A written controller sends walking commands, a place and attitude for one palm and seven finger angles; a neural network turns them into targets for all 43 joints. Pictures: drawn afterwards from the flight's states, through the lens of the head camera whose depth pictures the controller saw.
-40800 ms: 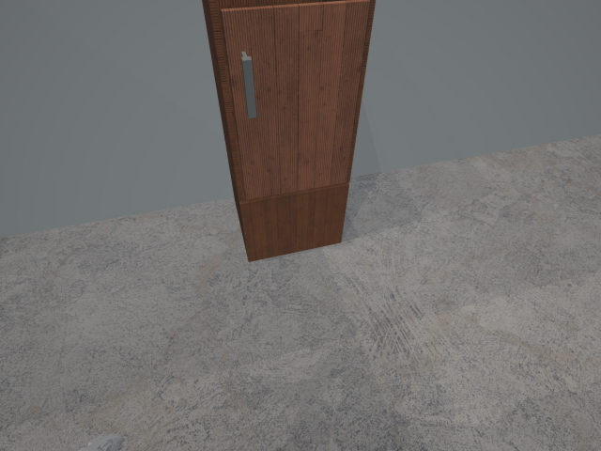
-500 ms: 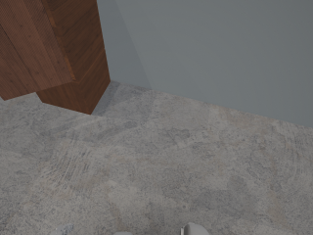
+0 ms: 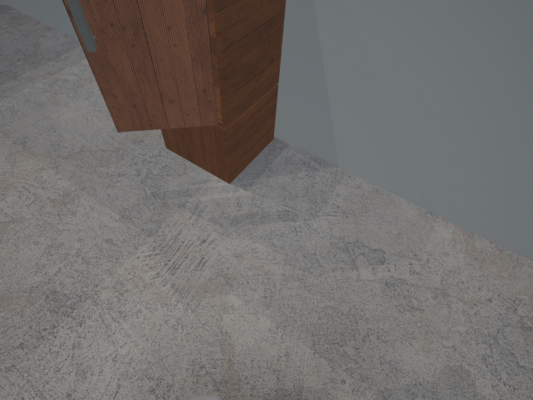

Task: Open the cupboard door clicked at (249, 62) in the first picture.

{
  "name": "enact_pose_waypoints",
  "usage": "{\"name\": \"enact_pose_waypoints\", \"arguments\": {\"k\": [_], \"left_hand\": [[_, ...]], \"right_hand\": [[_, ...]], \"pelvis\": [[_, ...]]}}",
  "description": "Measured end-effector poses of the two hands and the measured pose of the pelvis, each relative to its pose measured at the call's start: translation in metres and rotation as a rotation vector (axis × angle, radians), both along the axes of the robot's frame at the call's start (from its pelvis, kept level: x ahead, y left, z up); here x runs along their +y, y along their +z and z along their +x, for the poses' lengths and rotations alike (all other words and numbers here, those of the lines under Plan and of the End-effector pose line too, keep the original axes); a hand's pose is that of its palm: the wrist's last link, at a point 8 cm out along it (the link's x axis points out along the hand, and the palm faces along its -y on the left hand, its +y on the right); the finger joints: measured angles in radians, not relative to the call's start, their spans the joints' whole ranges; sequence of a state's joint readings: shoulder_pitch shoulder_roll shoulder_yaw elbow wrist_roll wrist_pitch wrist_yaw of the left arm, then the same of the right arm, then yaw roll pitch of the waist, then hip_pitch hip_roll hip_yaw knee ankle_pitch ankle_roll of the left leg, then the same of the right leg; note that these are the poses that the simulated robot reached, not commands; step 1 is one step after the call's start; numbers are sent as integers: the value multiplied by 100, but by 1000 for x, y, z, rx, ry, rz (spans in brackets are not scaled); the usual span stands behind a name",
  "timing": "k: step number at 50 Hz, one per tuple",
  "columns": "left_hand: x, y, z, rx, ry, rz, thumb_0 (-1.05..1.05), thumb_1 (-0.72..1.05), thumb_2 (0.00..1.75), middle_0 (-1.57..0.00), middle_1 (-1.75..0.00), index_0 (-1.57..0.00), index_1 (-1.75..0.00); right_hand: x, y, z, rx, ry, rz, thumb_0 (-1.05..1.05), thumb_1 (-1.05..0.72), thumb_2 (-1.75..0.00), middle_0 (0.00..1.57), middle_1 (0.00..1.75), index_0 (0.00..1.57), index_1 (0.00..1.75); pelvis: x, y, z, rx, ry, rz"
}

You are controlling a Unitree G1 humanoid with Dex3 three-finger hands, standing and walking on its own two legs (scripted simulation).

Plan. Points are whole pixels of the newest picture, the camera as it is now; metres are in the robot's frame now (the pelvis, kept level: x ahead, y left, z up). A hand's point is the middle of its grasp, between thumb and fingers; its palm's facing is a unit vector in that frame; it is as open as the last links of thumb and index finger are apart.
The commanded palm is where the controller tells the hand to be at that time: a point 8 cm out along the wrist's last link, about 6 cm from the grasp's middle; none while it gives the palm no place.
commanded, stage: turn to face it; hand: left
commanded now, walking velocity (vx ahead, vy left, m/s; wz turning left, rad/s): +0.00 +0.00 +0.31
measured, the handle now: (82, 17) +0.97 +0.56 +0.04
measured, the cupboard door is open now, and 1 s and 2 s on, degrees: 43 43 43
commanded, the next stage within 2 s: take the last steps up to it in 0.24 s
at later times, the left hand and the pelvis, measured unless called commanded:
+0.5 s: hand out of the picture +0.04 +0.19 -0.15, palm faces +0.21 -0.95 -0.23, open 7.4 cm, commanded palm none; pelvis +0.02 -0.01 +0.01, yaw +10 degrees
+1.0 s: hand out of the picture +0.09 +0.31 -0.16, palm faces +0.29 -0.94 -0.17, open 7.4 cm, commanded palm none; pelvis +0.11 +0.12 +0.02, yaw +13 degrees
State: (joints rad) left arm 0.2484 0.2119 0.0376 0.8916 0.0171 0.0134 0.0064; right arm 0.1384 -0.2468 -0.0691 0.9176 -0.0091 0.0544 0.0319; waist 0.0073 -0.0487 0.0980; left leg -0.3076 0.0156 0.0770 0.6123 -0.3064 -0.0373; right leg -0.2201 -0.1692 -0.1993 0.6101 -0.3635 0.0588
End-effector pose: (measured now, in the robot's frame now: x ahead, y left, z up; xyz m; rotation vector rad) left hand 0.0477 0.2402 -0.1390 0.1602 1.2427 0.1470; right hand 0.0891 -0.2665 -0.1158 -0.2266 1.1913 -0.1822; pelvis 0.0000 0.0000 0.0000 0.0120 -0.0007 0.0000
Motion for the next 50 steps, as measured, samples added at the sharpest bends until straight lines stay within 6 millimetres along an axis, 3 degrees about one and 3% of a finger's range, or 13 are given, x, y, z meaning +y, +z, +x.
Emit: {"name": "enact_pose_waypoints", "arguments": {"k": [4,10,19,24,29,33,37,40,42,44,50], "left_hand": [[23,-13,-23,77,63,10,1,90,90,-21,-30,-20,-30],[35,3,-23,64,111,30,1,91,90,-20,-30,-20,-30],[10,15,-8,-39,134,68,1,90,90,-20,-30,-20,-30],[-7,24,-22,-32,179,40,1,90,90,-20,-30,-20,-30],[-13,23,-48,24,244,-3,1,90,90,-20,-30,-20,-30],[-7,15,-76,101,309,-38,1,90,90,-21,-30,-20,-30],[11,1,-103,200,369,-74,1,90,90,-21,-30,-20,-30],[34,-14,-112,276,380,-96,1,90,90,-21,-30,-20,-30],[52,-15,-102,293,363,-90,1,90,90,-20,-30,-20,-30],[71,-12,-80,263,344,-77,1,90,90,-20,-30,-20,-30],[119,5,20,62,288,-42,1,91,90,-20,-30,-20,-30]], "right_hand": [[20,3,26,-54,68,-21,0,-91,-90,20,29,20,30],[40,9,33,-41,123,-5,0,-91,-90,20,30,21,30],[31,-18,24,20,128,74,0,-91,-90,21,30,21,30],[23,-17,25,79,148,78,0,-91,-90,21,30,21,30],[28,-5,40,105,183,58,0,-91,-90,20,29,20,30],[51,0,70,96,241,42,0,-91,-90,20,29,20,30],[93,2,113,35,311,30,0,-91,-90,20,29,20,30],[125,-2,139,-54,334,19,0,-91,-90,20,29,20,30],[142,1,142,-79,320,22,0,-91,-90,20,29,20,30],[155,3,136,-68,301,28,0,-91,-90,20,29,20,30],[165,6,105,41,215,16,-1,-95,-90,21,30,21,30]], "pelvis": [[9,-5,0,2,25,-7],[9,8,1,13,69,-33],[-13,1,7,13,119,-1],[-11,9,15,2,163,-3],[-1,17,27,6,206,5],[18,16,39,8,238,4],[48,7,55,6,254,-4],[73,-6,66,-3,252,-16],[85,-4,72,-12,237,-16],[94,1,80,-14,232,-18],[121,16,106,-16,228,-14]]}}
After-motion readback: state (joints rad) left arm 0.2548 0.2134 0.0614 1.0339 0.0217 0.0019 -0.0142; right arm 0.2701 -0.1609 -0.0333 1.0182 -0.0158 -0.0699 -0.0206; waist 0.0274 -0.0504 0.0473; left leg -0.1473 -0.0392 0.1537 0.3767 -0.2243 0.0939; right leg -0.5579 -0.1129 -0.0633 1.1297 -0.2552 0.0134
